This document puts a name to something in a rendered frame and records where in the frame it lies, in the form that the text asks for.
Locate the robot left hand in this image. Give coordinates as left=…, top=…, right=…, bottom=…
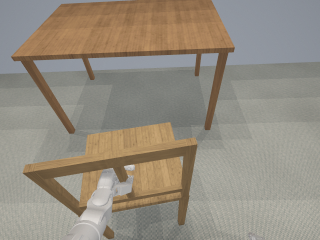
left=97, top=164, right=135, bottom=197

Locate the chair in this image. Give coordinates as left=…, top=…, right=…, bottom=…
left=22, top=122, right=198, bottom=239

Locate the left robot forearm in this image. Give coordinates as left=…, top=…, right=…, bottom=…
left=61, top=188, right=113, bottom=240

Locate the table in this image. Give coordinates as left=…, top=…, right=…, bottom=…
left=11, top=0, right=235, bottom=134

